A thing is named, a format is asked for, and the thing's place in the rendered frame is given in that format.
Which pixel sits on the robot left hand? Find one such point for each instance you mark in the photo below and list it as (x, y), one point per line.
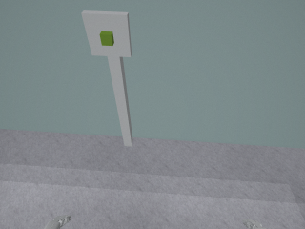
(58, 222)

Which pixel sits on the button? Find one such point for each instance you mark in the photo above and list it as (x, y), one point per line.
(106, 38)

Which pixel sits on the panel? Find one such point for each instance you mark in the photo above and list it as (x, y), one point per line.
(118, 23)

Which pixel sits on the robot right hand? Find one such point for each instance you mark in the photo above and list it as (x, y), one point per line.
(252, 224)

